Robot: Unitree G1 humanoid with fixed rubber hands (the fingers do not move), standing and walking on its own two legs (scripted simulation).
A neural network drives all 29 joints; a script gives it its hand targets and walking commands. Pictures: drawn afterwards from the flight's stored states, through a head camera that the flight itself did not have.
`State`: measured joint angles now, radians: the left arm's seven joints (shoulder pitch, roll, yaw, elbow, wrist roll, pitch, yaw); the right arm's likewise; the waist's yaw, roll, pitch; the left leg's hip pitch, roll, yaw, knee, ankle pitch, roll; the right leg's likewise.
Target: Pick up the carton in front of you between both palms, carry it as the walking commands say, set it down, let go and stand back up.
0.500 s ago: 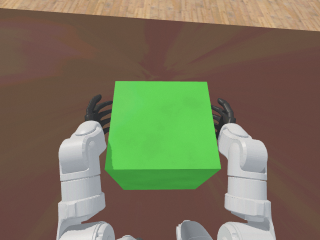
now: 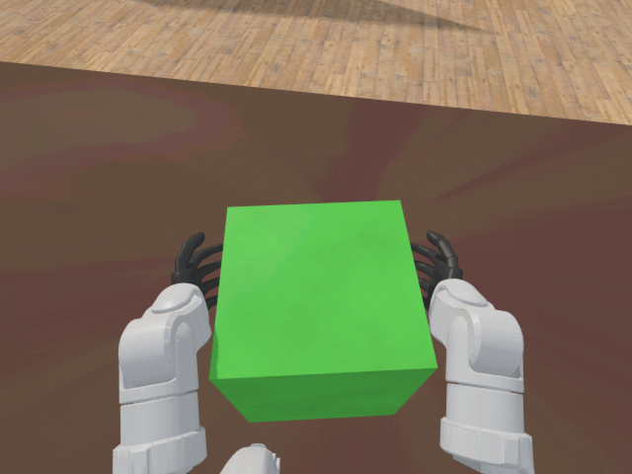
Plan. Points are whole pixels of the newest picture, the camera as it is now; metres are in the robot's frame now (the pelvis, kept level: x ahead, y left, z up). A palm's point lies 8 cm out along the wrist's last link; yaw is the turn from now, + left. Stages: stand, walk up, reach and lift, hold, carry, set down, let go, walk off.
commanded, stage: carry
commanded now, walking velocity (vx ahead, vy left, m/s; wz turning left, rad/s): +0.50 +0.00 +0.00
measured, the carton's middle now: (318, 320) +0.32 +0.02 +0.00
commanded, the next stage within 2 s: none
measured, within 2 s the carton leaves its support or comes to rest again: neither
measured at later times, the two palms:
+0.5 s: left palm (265, 139) +0.66 +0.13 +0.02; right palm (431, 156) +0.62 -0.17 +0.02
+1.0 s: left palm (291, 78) +0.94 +0.11 -0.02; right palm (415, 80) +0.96 -0.19 -0.02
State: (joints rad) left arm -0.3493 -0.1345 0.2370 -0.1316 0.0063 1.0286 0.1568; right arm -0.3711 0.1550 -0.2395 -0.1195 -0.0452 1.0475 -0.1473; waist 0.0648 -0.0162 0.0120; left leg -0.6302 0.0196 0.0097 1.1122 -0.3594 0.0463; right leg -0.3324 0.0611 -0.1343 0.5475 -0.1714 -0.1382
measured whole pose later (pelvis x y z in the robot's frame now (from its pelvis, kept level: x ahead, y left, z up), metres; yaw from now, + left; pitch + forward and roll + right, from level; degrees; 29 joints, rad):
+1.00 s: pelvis +0.63 -0.05 -0.09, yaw -1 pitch +5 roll +1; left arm -0.35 -0.13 0.23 -0.10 0.00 0.99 0.17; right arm -0.35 0.15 -0.23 -0.10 -0.04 0.99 -0.15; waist 0.06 -0.01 -0.01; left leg -0.67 0.04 -0.01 1.06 -0.33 0.05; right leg -0.34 0.05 -0.13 0.56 -0.17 -0.12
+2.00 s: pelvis +1.23 -0.09 -0.18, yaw -1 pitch +4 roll +1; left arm -0.34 -0.13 0.23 -0.07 0.01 1.00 0.17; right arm -0.36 0.14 -0.24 -0.05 -0.04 1.00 -0.15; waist 0.05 -0.01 -0.03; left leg -0.65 0.03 -0.01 1.12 -0.37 0.05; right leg -0.37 0.06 -0.12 0.58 -0.15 -0.13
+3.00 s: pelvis +1.82 -0.12 -0.27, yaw -1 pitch +4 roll +1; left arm -0.35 -0.13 0.23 -0.07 0.02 1.03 0.17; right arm -0.39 0.12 -0.23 -0.03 -0.02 1.03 -0.16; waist 0.04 -0.01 -0.05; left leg -0.56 -0.01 0.01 1.24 -0.45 0.06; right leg -0.42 0.06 -0.12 0.60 -0.12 -0.13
